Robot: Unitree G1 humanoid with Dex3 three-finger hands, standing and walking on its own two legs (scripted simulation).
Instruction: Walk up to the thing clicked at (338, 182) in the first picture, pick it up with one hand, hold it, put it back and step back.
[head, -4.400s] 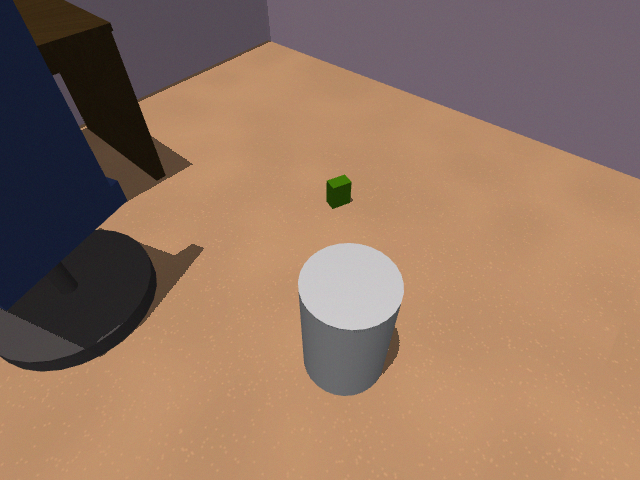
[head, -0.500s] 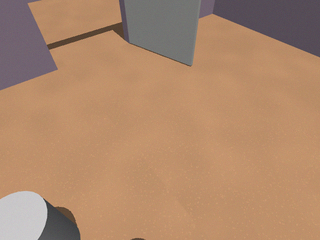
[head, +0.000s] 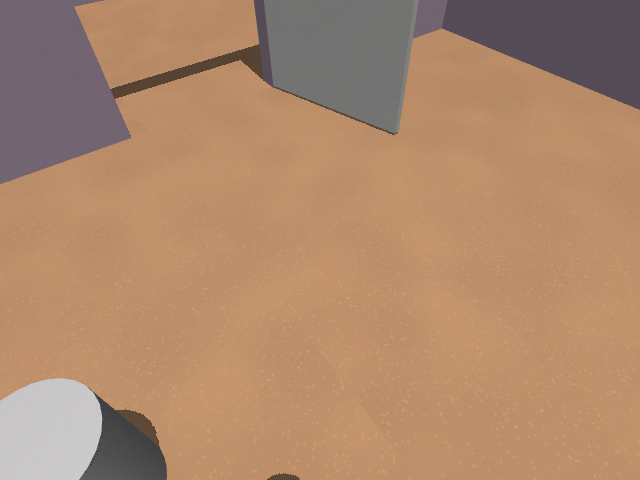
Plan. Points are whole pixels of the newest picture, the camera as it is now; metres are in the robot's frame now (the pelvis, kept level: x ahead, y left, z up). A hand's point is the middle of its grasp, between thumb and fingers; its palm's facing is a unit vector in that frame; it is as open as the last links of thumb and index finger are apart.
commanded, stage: stand
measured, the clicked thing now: out of the picture +0.46 +1.33 -0.72
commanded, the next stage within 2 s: walk up in 1.86 s
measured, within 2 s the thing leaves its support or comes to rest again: neither
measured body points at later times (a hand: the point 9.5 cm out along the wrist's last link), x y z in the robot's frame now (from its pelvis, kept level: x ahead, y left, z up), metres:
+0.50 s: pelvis +0.00 +0.00 +0.00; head +0.02 +0.00 +0.45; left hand +0.08 +0.30 -0.13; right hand +0.07 -0.30 -0.14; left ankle -0.02 +0.14 -0.75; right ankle +0.02 -0.12 -0.75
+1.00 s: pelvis +0.01 +0.01 +0.00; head +0.02 +0.00 +0.45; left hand +0.09 +0.31 -0.13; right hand +0.09 -0.29 -0.13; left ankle -0.02 +0.14 -0.75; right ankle +0.02 -0.12 -0.75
